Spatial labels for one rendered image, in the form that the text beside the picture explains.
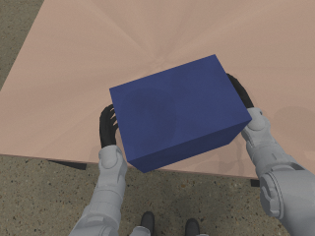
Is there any robot right upper arm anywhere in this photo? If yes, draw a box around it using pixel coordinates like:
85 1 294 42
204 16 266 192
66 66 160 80
259 169 315 236

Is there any robot right forearm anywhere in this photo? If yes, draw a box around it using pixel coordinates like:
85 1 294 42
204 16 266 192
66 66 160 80
241 107 315 181

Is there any left robot hand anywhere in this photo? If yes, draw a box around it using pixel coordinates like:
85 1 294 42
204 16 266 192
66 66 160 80
99 104 118 148

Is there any robot left shin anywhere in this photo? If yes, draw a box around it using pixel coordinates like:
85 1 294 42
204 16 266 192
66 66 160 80
132 226 151 234

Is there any robot left upper arm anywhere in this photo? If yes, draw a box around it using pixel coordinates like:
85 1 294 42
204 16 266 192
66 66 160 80
69 224 119 236

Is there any robot left forearm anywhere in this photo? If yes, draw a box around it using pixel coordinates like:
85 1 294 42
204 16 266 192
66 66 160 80
70 145 128 233

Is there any carton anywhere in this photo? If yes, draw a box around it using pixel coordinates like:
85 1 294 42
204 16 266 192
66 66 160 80
109 54 252 173

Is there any left robot foot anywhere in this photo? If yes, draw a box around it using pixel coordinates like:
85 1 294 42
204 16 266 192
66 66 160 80
140 211 155 236

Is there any right robot hand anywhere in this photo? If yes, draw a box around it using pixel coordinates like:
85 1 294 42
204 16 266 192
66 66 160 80
226 73 254 109

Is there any table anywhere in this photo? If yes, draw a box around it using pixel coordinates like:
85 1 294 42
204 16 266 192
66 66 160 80
0 0 315 188

